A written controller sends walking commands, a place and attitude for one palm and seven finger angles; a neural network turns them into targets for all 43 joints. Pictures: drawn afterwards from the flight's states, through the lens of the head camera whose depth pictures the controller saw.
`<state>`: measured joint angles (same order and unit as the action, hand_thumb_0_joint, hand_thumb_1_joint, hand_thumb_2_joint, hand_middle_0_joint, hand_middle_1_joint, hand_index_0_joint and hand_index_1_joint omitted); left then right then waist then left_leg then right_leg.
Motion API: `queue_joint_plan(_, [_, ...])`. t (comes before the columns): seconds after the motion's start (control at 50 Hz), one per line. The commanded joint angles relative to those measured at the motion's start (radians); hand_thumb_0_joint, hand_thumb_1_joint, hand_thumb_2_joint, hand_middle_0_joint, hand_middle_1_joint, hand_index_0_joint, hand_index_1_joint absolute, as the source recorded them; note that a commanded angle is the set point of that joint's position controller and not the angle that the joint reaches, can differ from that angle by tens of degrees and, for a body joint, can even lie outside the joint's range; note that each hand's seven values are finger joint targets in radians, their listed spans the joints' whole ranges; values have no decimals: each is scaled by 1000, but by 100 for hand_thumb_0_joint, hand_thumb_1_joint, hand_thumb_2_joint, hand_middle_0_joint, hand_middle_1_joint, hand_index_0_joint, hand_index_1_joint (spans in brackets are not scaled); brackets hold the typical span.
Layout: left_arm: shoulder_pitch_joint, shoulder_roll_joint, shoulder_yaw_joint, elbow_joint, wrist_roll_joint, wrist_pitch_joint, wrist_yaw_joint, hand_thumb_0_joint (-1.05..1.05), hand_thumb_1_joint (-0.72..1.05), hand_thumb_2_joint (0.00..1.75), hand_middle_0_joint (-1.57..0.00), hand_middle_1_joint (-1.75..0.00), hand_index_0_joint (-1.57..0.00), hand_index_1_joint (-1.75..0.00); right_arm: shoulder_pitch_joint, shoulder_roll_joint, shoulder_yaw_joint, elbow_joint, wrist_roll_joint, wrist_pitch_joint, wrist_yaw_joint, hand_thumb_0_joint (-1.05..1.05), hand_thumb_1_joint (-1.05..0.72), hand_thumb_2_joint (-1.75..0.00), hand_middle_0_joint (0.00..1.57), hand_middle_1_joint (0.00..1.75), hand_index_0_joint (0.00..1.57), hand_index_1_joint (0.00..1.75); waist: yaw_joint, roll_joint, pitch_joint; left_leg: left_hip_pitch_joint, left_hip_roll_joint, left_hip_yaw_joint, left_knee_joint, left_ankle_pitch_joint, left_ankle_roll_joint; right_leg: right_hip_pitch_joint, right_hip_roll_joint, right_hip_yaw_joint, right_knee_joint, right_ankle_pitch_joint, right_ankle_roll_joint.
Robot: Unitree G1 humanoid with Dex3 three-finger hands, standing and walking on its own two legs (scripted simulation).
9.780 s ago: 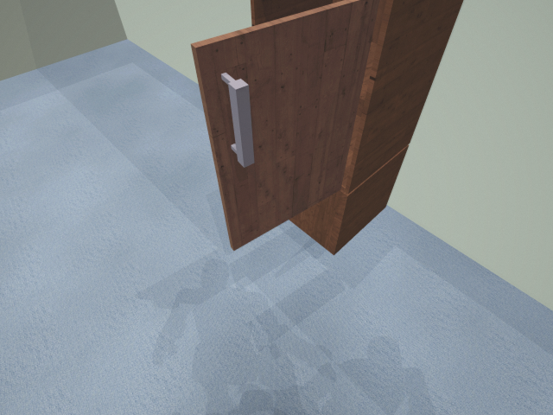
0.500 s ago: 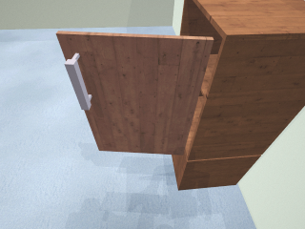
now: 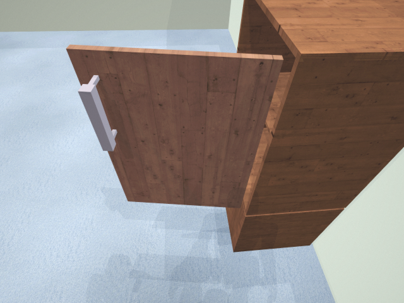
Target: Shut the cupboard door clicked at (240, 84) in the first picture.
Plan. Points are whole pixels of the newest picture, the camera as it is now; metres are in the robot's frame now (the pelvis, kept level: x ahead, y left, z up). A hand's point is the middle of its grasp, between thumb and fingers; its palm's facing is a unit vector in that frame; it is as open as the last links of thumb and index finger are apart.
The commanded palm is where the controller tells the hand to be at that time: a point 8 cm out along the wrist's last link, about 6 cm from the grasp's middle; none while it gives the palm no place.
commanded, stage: look again from close up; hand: left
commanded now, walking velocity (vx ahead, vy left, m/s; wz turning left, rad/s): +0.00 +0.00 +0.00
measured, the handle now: (102, 114) +0.48 +0.27 +0.10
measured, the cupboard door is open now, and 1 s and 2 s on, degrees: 81 81 81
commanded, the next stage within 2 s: raise the hand and make a fist in 0.26 s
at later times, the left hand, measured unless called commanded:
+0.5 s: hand (109, 284) +0.17 +0.20 -0.06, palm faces +0.22 -0.96 -0.16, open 7.3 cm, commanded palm +0.11 +0.23 -0.06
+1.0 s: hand (116, 287) +0.15 +0.16 +0.00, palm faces -0.03 -1.00 -0.05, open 5.1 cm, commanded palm +0.12 +0.23 +0.00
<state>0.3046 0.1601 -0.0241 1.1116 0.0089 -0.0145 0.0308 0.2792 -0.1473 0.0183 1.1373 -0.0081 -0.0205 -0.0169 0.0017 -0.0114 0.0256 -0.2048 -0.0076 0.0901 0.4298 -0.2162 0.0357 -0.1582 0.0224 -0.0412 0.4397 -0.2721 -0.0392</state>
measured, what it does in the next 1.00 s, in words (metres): lowers itself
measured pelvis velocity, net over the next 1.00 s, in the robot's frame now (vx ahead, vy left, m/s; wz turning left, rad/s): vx -0.05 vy -0.02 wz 0.07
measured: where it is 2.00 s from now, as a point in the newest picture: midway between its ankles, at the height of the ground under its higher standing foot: outside the picture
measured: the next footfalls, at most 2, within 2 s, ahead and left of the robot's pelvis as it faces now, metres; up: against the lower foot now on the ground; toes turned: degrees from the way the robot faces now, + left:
none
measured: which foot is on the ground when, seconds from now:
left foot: down 0.00-1.00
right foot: down 0.00-1.00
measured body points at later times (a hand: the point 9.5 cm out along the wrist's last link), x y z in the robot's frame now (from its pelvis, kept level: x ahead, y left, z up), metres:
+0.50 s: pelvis +0.02 +0.01 -0.01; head +0.02 +0.00 +0.44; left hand +0.15 +0.25 -0.05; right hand +0.09 -0.23 -0.14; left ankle +0.01 +0.10 -0.74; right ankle -0.02 -0.09 -0.73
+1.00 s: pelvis -0.05 -0.02 -0.08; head -0.01 -0.02 +0.37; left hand +0.15 +0.22 +0.00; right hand +0.17 -0.22 -0.14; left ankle +0.01 +0.10 -0.74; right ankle -0.02 -0.09 -0.74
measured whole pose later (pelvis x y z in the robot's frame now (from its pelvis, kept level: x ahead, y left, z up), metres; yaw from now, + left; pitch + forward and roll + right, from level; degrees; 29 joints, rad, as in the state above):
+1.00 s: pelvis -0.05 -0.02 -0.08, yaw +4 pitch +9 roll -2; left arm 0.38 0.26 0.10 -0.08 -0.29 -0.36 -0.31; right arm 0.20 -0.22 0.04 0.53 0.04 -0.25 -0.06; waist 0.03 0.04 -0.10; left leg -0.81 0.01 -0.04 1.09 -0.43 0.00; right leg -0.71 0.04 -0.14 1.06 -0.50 -0.07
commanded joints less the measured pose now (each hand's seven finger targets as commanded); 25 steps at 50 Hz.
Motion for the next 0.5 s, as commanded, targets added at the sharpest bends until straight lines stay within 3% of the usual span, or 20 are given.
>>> queue_joint_plan(0.0, [61, 109, 19, -29, 6, -21, 11, 0, 90, 90, -20, -30, -20, -30, 37, -98, -14, -26, 2, -16, -11, 0, -90, -90, 20, 30, 20, 30, 3, 1, 33, 22, 115, -120, -84, 86, 12, -50, -125, 124, -96, 129, -7])
queue_joint_plan(0.32, [40, 125, 27, -31, 7, -18, 12, 0, 90, 90, -20, -30, -20, -30, -2, -121, -16, -23, 0, -20, -19, 0, -90, -90, 20, 30, 20, 30, 4, 9, 6, 67, 118, -118, -71, 208, 12, -6, -137, 114, -78, 254, -2])
queue_joint_plan(0.34, [113, 102, 25, -7, 18, -35, 53, 0, 90, 90, -20, -30, -20, -30, -55, -135, -23, -96, 6, -22, -13, 0, -90, -90, 20, 30, 20, 30, 18, 44, 38, 18, 128, -88, 150, 381, -17, -56, -179, 155, -59, 610, 37])
queue_joint_plan(0.36, [-725, 659, 420, -1640, -125, -305, 64, 0, 90, 90, -20, -30, -20, -30, 97, -352, -65, -377, 34, -214, -99, 0, -90, -90, 20, 30, 20, 30, -160, 84, -371, 377, 83, -138, 121, 543, 10, -75, -60, 10, 203, 584, 38])
queue_joint_plan(0.38, [-45, 184, 40, -1341, -136, -231, 76, 0, 90, 90, -22, -32, -22, -32, 2, -234, -9, -369, 79, -297, -117, 0, -90, -90, 20, 30, 20, 30, -55, 452, -511, 508, 93, -175, 107, 672, -12, -189, -2, -30, 329, 146, 27])
queue_joint_plan(0.4, [196, -20, -26, -1310, -186, -97, 81, 0, 90, 90, -24, -34, -24, -34, -26, -190, -25, -393, 57, -337, -86, 0, -90, -90, 20, 30, 20, 30, -28, 386, -429, 366, 103, -191, 13, 756, -60, -204, 1, -49, 341, -33, 16])
queue_joint_plan(0.42, [111, -31, -44, -1245, -162, -82, 73, 0, 90, 90, -25, -36, -25, -36, -15, -182, -36, -384, 49, -351, -46, 0, -90, -90, 20, 30, 20, 30, -54, 176, -207, 176, 96, -185, 20, 634, -59, -301, -11, -32, 305, -47, 27])
queue_joint_plan(0.44, [33, -25, -21, -1230, -165, -115, 53, 0, 90, 90, -27, -38, -27, -38, -21, -207, -69, -429, 37, -354, -24, 0, -90, -90, 20, 30, 20, 30, -76, 82, -51, 36, 76, -196, 73, 453, -64, -343, -15, -47, 230, -37, 22])
queue_joint_plan(0.46, [115, 5, 46, -1130, -170, -160, 26, 0, 90, 90, -29, -40, -29, -40, -45, -219, -89, -464, 25, -358, -8, 0, -90, -90, 20, 30, 20, 30, -53, -32, 7, -91, 58, -195, 130, 272, -65, -366, -19, -61, 175, -16, 16])
queue_joint_plan(0.48, [254, -14, 67, -1039, -192, -224, -18, 0, 90, 90, -31, -42, -31, -42, -73, -218, -96, -500, 20, -352, 3, 0, -90, -90, 20, 30, 20, 30, -27, -173, 22, -204, 31, -173, 195, 120, -56, -388, -19, -63, 156, 12, 14])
